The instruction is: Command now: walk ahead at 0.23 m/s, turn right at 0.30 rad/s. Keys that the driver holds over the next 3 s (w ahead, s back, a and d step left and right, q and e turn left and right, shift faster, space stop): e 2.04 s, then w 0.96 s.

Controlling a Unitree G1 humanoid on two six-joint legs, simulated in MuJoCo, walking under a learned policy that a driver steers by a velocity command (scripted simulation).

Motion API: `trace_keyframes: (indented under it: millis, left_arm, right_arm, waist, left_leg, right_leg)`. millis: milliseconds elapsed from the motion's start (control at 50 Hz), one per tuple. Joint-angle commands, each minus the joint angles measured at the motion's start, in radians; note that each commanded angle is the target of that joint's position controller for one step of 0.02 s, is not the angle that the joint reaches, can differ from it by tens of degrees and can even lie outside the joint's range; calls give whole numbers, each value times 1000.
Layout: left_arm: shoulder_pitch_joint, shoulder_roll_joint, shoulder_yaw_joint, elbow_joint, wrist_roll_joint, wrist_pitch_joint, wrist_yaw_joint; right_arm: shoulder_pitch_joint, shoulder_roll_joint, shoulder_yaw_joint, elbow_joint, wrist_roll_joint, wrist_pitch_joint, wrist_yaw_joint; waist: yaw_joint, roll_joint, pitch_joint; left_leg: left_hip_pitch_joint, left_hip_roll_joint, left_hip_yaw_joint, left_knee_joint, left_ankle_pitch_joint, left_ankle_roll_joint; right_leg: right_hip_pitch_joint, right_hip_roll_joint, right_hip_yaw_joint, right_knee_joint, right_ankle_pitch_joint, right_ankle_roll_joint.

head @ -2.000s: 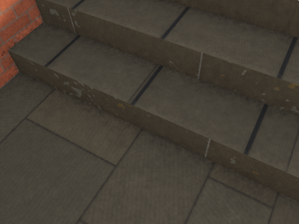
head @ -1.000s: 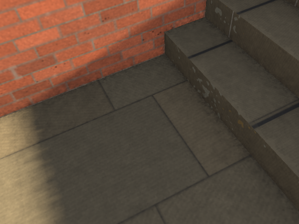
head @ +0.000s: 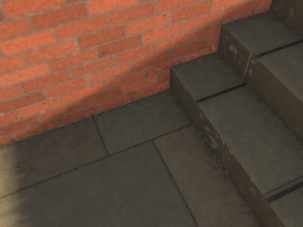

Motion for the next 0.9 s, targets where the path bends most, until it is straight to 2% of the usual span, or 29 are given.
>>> trace_keyframes:
  millis: [20,100,140,160,180,200,220,240,260,280,300,320,380,440,500,560,600,620,640,660,680,700,720,740,760,800,900]
  left_arm:
    - [-6,155,29,-44,-5,-2,10]
    - [19,163,37,-41,1,23,21]
    - [-10,170,46,-54,5,33,30]
    - [-37,175,50,-62,2,36,33]
    - [-55,171,51,-72,-9,35,31]
    - [-36,122,39,-119,-25,30,32]
    - [136,66,35,-103,-38,53,44]
    - [135,148,53,-62,-5,78,52]
    - [50,159,62,-69,12,90,44]
    - [-2,147,65,-87,16,100,35]
    - [-36,143,67,-100,22,112,26]
    - [-25,132,66,-100,25,125,20]
    - [-30,118,63,-110,16,143,15]
    - [-99,114,55,-146,17,157,2]
    - [-151,117,47,-182,10,159,-15]
    - [-166,128,48,-205,5,150,-22]
    - [-116,125,48,-201,5,136,-22]
    - [-85,146,53,-192,8,125,-17]
    - [-80,226,68,-205,20,112,-4]
    - [-84,366,103,-225,19,111,5]
    - [-72,315,101,-212,22,111,17]
    - [-131,264,86,-219,13,110,24]
    - [-193,237,78,-232,12,112,24]
    - [-217,226,75,-243,4,107,25]
    - [-215,204,70,-247,0,104,23]
    - [-172,208,72,-237,-7,97,19]
    - [-95,237,84,-217,1,98,25]
  right_arm:
    - [-6,-27,3,-48,10,3,-9]
    - [-59,-54,1,-72,19,3,-30]
    - [-8,-78,-7,-60,21,-5,-40]
    - [43,-90,-13,-45,20,-14,-46]
    - [115,-113,-22,-31,10,-30,-54]
    - [199,-196,-38,-41,-6,-42,-66]
    - [154,-238,-51,-62,22,-19,-60]
    - [119,-160,-40,-87,38,1,-56]
    - [53,-93,-21,-108,36,8,-61]
    - [-7,-66,-11,-120,26,17,-67]
    - [-23,-65,-9,-122,20,21,-75]
    - [-20,-72,-12,-119,15,22,-79]
    - [8,-84,-18,-111,11,19,-76]
    - [7,-107,-27,-112,8,24,-69]
    - [1,-137,-39,-115,5,36,-55]
    - [6,-166,-52,-114,6,45,-45]
    - [-1,-179,-60,-112,15,55,-43]
    - [33,-167,-63,-100,11,63,-40]
    - [71,-103,-53,-106,8,73,-30]
    - [-15,-78,-42,-181,12,84,-46]
    - [-62,-104,-45,-181,6,91,-49]
    - [-28,-97,-47,-166,20,90,-42]
    - [5,-104,-50,-148,25,81,-37]
    - [24,-116,-56,-135,8,75,-35]
    - [43,-118,-57,-126,-1,73,-32]
    - [37,-106,-55,-136,7,74,-32]
    - [-21,-101,-46,-177,20,80,-44]
  waist:
    - [-28,-131,-41]
    - [-1,-144,-63]
    - [-22,-144,-64]
    - [-47,-131,-68]
    - [-82,-72,-98]
    - [-84,80,-231]
    - [-14,254,-356]
    - [-11,96,-332]
    - [-10,19,-209]
    - [6,19,-145]
    - [8,63,-99]
    - [12,96,-91]
    - [13,70,-118]
    - [-4,92,-118]
    - [-19,103,-123]
    - [-25,102,-131]
    - [8,72,-129]
    - [17,0,-114]
    - [7,-247,-73]
    - [24,-363,9]
    - [34,-222,6]
    - [-10,-189,-3]
    - [-40,-166,-14]
    - [-44,-178,-42]
    - [-42,-161,-84]
    - [-29,-125,-117]
    - [19,-154,-107]
  left_leg:
    - [88,-53,42,-138,94,-24]
    - [131,-84,15,-248,107,-9]
    - [201,-88,-17,-333,74,9]
    - [271,-91,-20,-418,102,22]
    - [405,-46,-42,-518,260,39]
    - [618,204,-245,-486,647,94]
    - [741,414,-461,-469,911,260]
    - [649,380,-457,-513,639,281]
    - [526,312,-353,-562,415,253]
    - [439,257,-273,-609,273,219]
    - [380,221,-205,-640,222,204]
    - [339,193,-148,-650,227,201]
    - [350,197,-76,-643,252,220]
    - [354,217,-43,-658,121,222]
    - [331,230,-8,-653,24,211]
    - [340,259,1,-620,-16,194]
    - [290,249,49,-542,-31,137]
    - [232,220,95,-446,-77,74]
    - [90,106,198,-190,-270,-12]
    - [-75,-61,119,-47,-437,-54]
    - [-53,-29,7,83,-377,-51]
    - [-33,-23,-21,105,-286,-45]
    - [-17,-25,-28,100,-216,-38]
    - [-15,-36,-16,127,-178,-37]
    - [-2,-44,-15,151,-171,-42]
    - [-5,-49,-21,143,-178,-53]
    - [-20,-59,-42,3,-217,-60]
  right_leg:
    - [-49,-205,105,5,795,-104]
    - [0,-216,179,96,751,-83]
    - [4,-221,241,156,679,-64]
    - [-7,-204,257,220,630,-46]
    - [-57,-152,237,353,540,-18]
    - [-181,-73,173,596,180,18]
    - [-343,69,71,828,-516,30]
    - [-372,6,98,935,-482,29]
    - [-391,-26,104,951,-398,40]
    - [-392,-54,100,926,-339,57]
    - [-391,-71,95,907,-298,75]
    - [-365,-66,75,913,-268,93]
    - [-358,-64,58,846,-252,114]
    - [-353,-89,38,716,-233,114]
    - [-278,-92,1,578,-232,97]
    - [-222,-82,-30,468,-239,71]
    - [-104,-63,-45,291,-158,39]
    - [-40,-74,24,161,-105,19]
    - [-16,-286,344,-56,-143,-28]
    - [-121,-467,618,-94,41,-162]
    - [-129,-420,524,-64,72,-187]
    - [-144,-346,430,-43,72,-161]
    - [-129,-281,367,-28,88,-126]
    - [-89,-250,332,0,196,-118]
    - [-50,-236,313,25,308,-124]
    - [6,-239,321,54,406,-134]
    - [72,-256,421,69,367,-162]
